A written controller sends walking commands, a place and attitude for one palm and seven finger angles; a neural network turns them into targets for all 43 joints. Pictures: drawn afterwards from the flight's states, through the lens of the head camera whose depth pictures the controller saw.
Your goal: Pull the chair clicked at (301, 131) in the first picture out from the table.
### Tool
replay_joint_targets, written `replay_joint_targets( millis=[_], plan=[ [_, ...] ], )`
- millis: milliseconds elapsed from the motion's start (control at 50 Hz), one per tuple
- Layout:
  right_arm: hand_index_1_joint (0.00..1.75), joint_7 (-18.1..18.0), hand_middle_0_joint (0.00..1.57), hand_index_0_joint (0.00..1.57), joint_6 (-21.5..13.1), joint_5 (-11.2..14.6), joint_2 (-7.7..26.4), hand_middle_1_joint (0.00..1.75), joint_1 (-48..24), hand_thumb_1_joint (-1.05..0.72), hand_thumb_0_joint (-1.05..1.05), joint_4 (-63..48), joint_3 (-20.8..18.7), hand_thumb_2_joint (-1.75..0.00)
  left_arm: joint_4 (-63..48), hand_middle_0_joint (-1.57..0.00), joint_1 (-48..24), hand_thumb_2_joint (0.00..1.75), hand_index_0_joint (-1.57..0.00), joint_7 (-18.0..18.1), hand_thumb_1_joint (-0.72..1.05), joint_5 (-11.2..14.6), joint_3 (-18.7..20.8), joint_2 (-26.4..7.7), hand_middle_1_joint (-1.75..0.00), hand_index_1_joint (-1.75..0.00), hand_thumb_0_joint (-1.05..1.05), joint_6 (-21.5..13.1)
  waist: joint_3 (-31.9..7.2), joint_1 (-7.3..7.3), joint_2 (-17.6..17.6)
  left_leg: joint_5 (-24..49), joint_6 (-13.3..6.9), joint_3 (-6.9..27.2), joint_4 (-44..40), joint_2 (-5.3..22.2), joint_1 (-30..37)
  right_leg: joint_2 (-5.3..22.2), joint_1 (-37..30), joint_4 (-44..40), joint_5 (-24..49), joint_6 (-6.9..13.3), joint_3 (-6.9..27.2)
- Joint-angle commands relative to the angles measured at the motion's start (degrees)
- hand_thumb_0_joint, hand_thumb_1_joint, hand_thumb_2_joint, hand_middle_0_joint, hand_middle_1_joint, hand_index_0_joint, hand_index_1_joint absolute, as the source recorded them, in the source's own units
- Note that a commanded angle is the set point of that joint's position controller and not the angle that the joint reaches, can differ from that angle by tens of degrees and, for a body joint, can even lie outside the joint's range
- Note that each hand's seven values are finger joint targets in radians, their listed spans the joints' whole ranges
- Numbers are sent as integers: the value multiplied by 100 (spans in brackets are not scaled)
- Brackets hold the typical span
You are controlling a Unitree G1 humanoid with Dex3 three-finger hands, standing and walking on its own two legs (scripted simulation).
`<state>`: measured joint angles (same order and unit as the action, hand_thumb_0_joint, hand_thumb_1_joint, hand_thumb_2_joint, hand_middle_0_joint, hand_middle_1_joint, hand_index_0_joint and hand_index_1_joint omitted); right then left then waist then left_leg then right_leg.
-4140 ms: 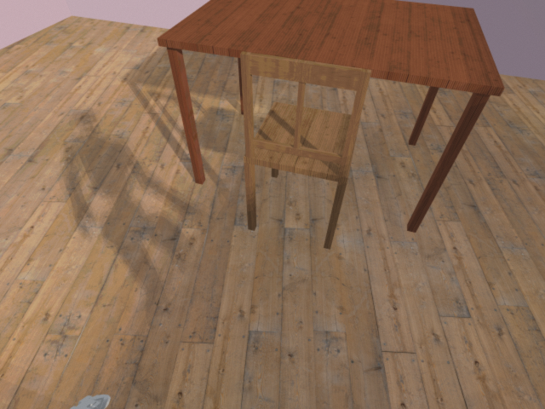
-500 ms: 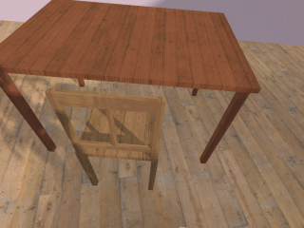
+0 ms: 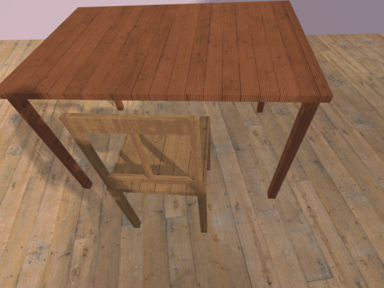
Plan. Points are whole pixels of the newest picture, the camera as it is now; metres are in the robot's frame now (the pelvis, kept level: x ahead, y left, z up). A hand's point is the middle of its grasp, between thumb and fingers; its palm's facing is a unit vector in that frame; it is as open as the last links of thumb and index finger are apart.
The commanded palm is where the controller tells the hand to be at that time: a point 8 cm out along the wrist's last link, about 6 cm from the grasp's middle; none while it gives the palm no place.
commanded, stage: come to a stop and stand still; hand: left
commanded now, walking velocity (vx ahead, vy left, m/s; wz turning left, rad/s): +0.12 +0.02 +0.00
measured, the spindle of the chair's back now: (142, 157) +0.50 +0.22 -0.12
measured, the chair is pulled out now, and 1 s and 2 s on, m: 0.00 0.00 0.00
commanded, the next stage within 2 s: look again from close up in 0.46 s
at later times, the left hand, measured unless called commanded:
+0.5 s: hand out of the picture -0.03 +0.22 -0.18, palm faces +0.01 -0.99 -0.16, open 7.4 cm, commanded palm none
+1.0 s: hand out of the picture +0.06 +0.18 -0.19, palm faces +0.07 -0.98 -0.19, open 7.3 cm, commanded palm none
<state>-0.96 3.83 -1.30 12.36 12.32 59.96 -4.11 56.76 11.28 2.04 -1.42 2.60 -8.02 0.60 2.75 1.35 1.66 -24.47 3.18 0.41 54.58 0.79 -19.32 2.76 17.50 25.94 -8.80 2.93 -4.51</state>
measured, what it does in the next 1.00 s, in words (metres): steps on the spot: left foot, then right foot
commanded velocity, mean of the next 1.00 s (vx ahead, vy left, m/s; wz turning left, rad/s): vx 0.04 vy -0.06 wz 0.00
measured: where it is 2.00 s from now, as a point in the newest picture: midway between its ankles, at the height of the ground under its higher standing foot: outside the picture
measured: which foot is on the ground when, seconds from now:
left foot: up 0.00-0.16, down 0.18-0.62, up 0.64-0.86, down 0.88-1.00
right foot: down 0.00-0.18, up 0.20-0.58, down 0.60-1.00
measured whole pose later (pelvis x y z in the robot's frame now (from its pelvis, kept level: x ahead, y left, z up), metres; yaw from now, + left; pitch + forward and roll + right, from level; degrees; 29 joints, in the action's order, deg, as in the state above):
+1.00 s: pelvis +0.02 +0.00 -0.01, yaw +1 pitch +0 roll -1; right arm -2.2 -1.3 -1.1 9.0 9.4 57.7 -1.2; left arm 57.2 15.9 3.3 -0.9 0.7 -9.5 -0.3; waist -1.1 0.4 -0.7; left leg -20.4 -2.4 -4.4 33.8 0.9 -13.0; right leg -2.7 8.9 29.0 -19.8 2.6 -5.2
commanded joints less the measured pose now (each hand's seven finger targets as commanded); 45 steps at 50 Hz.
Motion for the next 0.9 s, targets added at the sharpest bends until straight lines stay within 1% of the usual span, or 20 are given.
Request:
replay_joint_targets(
  millis=[0, 60, 120, 140, 160, 180, 220, 260, 380, 460, 520, 540, 560, 600, 620, 640, 740, 780, 840, 880],
  plan=[
    [30, 61, 20, 20, -160, 32, 140, 30, 241, -90, 0, -316, 30, -90, -163, -20, 482, 90, -20, 20, 90, -65, 315, -1247, -30, -30, 0, -39, -439, 167, -1286, -101, -96, -144, -1141, 45, -99, 1337, -829, -1403, -869, 631, 1716],
    [30, 59, 20, 20, -225, 21, 56, 30, 671, -90, 0, -186, 86, -90, -94, -20, 355, 90, -20, -9, 90, -65, 308, -1245, -30, -30, 0, -5, -411, -2, -1305, 15, -198, -393, -2055, -97, 691, 1125, -280, -1662, -1716, 442, 1580],
    [30, -4, 20, 20, -318, 11, 38, 30, 1510, -90, 0, 162, 153, -90, 3, -20, 127, 90, -20, -40, 90, 19, 217, -1008, -30, -30, 0, 55, -316, -372, -927, 566, -327, -363, -3541, -87, 1864, 553, 589, -1218, -2412, -168, 968],
    [30, -35, 20, 20, -347, -34, 237, 30, 1475, -90, 0, 128, 113, -90, 24, -20, 250, 90, -20, -72, 90, 59, 152, -762, -30, -30, 0, 68, -253, -337, -85, -246, -501, 429, -4087, 469, 1615, 186, 777, -500, -2368, -301, 698],
    [30, -53, 20, 20, -365, -99, 601, 30, 1268, -90, 0, 9, 74, -90, -60, -20, 198, 90, -20, -96, 90, 91, 100, -473, -30, -30, 0, 92, 232, -339, 1103, -1756, -826, 1738, -4958, 1431, 796, -208, 1062, 673, -1806, -425, 131],
    [30, -101, 20, 20, -355, -106, 793, 30, 835, -90, 0, -192, 85, -90, -120, -20, 74, 90, -20, -113, 90, 59, 122, -449, -30, -30, 0, 85, 762, -256, 1214, -2152, -1137, 2339, -5449, 1972, -86, -232, 1168, 1583, -1519, -396, 178],
    [30, -126, 20, 20, -427, -57, 535, 30, 246, -90, 0, -235, 184, -90, 129, -20, 377, 90, -20, -175, 90, -75, 190, -561, -30, -30, 0, 113, 918, 44, 911, -1290, -967, 1629, -5322, 1489, -474, -148, 998, 2558, -954, -382, 624],
    [30, -171, 20, 20, -504, -22, 445, 30, 400, -90, 0, -181, 237, -90, 250, -20, 670, 90, -20, -225, 90, -44, 185, -565, -30, -30, 0, 52, 845, 55, 678, -472, -946, 1171, -5015, 1247, -8, -182, 1233, 2995, -781, -406, 550],
    [30, -287, 20, 20, -588, -37, 298, 30, 1507, -90, 0, 219, 210, -90, 157, -20, 349, 90, -20, -210, 90, -8, 108, -519, -30, -30, 0, 21, 343, -369, 633, 2633, -1178, 1026, -4252, 1460, 1696, -32, 1714, 2559, -1019, -484, 461],
    [30, -326, 20, 20, -542, -83, 369, 30, 1559, -90, 0, 331, 166, -90, 76, -20, 90, 90, -20, -202, 90, 58, 48, -358, -30, -30, 0, 30, 58, -452, 664, 4006, -1290, 960, -3741, 1546, 1618, -56, 811, 1416, -1543, -419, 307],
    [30, -302, 20, 20, -511, -31, 349, 30, 1372, -90, 0, 391, 125, -90, 282, -20, 527, 90, -20, -170, 90, 82, 69, -297, -30, -30, 0, -29, -213, -211, 738, 3707, -1004, 751, -3278, 1234, 1197, -201, -305, 215, -557, -354, 133],
    [30, -218, 20, 20, -455, 22, 495, 30, 842, -90, 0, 62, 165, -90, 108, -20, 832, 90, -20, -60, 90, 75, -121, -1083, -30, -30, 0, -74, -218, -47, 440, 1712, -730, 122, -3441, 718, 691, -358, -880, 410, -885, -137, -4],
    [30, -183, 20, 20, -556, 33, 393, 30, 418, -90, 0, -160, 80, -90, 110, -20, 1255, 90, -20, -53, 90, 64, -82, -841, -30, -30, 0, -37, -183, 260, -496, 765, -466, 39, -2597, 627, -128, 6, -764, 0, -433, -151, 632],
    [30, -148, 20, 20, -542, 38, -117, 30, 761, -90, 0, -149, 176, -90, 86, -20, 1182, 90, -20, 15, 90, -3, -54, -968, -30, -30, 0, -137, -447, -22, -926, 385, -294, -231, -1844, 41, -355, 909, -1048, -545, 231, 249, 1588],
    [30, -127, 20, 20, -487, 50, -143, 30, 873, -90, 0, -134, 151, -90, 0, -20, 1145, 90, -20, 24, 90, 2, -64, -1007, -30, -30, 0, -139, -677, -113, -657, 123, -267, -224, -1397, 64, -170, 1023, -857, -738, -588, 416, 1712],
    [30, -106, 20, 20, -418, -8, -176, 30, 911, -90, 0, -143, 167, -90, -107, -20, 1071, 90, -20, 68, 90, 0, -45, -986, -30, -30, 0, -176, -642, -136, -1632, -91, -328, -247, -873, 21, -491, 928, -998, -793, -51, 408, 1857],
    [30, -83, 20, 20, -444, 60, -222, 30, 519, -90, 0, -319, 174, -90, -274, -20, 872, 90, -20, 182, 90, -12, -10, -765, -30, -30, 0, -277, -523, -134, -612, -95, -303, -222, -590, 244, -813, 1092, -1493, -212, 3227, 699, 1328],
    [30, -106, 20, 20, -441, 87, -194, 30, 430, -90, 0, -371, 157, -90, -302, -20, 769, 90, -20, 184, 90, -11, 19, -813, -30, -30, 0, -250, -344, -202, -514, 160, -316, -215, -1120, 230, -462, 1026, -1162, -250, 2979, 687, 1201],
    [30, -90, 20, 20, -484, 54, -178, 30, 676, -90, 0, -236, 190, -90, -325, -20, 637, 90, -20, 168, 90, 27, -49, -768, -30, -30, 0, -234, -419, -331, -179, 1465, -354, -341, -2438, 167, 599, 643, -855, -28, 2355, 303, 886],
    [30, -109, 20, 20, -521, 29, 161, 30, 482, -90, 0, -254, 160, -90, -315, -20, 683, 90, -20, 155, 90, 62, -74, -677, -30, -30, 0, -220, -198, -240, 180, 2671, -578, 89, -2553, 608, 1027, 339, -264, -142, 1265, -71, 747]
  ],
)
